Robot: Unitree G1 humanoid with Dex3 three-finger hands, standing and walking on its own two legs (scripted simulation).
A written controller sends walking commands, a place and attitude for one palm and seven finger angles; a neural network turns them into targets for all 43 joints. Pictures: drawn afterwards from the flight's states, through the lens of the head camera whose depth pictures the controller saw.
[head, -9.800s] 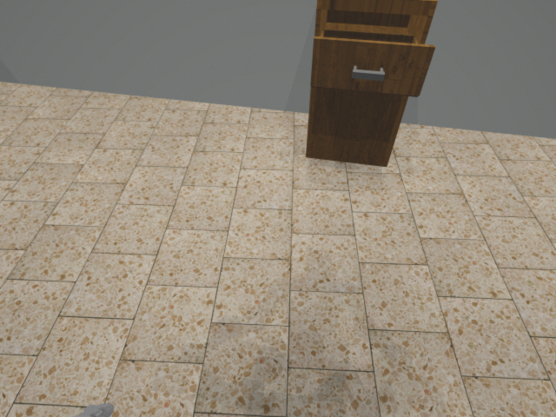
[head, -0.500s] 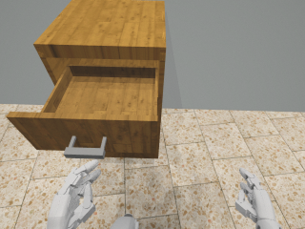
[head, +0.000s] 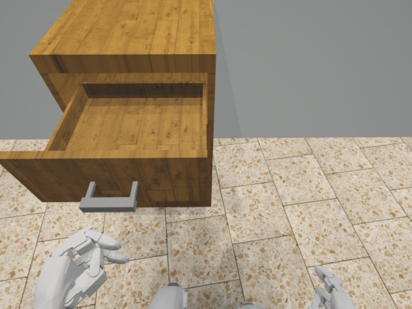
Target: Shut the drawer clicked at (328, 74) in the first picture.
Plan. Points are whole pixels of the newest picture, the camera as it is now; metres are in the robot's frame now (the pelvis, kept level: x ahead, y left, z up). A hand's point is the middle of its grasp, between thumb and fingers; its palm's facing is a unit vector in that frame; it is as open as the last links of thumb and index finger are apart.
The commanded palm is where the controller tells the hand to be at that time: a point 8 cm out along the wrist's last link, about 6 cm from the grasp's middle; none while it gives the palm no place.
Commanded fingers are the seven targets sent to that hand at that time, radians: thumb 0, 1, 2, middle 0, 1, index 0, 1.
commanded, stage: raise the hand and make a fist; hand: left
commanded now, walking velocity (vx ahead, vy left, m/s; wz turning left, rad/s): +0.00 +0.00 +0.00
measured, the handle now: (111, 195) +0.34 +0.23 -0.01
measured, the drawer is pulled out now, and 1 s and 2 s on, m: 0.28 0.28 0.28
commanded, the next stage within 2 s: bring the fist close to the handle in 1.04 s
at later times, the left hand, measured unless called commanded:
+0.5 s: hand (95, 286) +0.15 +0.17 +0.09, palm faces +0.07 -1.00 -0.02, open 3.2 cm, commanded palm +0.11 +0.22 +0.09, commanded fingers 0.00 0.90 0.90 -1.40 -1.60 -1.40 -1.60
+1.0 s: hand (92, 284) +0.15 +0.17 +0.10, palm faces +0.07 -1.00 -0.05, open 3.3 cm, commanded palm +0.11 +0.22 +0.10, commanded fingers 0.00 0.90 0.90 -1.40 -1.60 -1.40 -1.60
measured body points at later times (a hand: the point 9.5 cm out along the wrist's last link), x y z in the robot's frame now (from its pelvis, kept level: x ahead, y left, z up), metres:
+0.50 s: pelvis +0.00 +0.02 +0.00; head +0.03 +0.02 +0.45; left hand +0.14 +0.22 +0.09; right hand +0.23 -0.17 -0.04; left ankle +0.07 +0.11 -0.66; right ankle -0.01 -0.09 -0.66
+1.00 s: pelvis +0.01 +0.01 +0.01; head +0.03 +0.01 +0.46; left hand +0.15 +0.22 +0.10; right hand +0.20 -0.22 -0.05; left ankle +0.07 +0.11 -0.66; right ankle -0.01 -0.09 -0.66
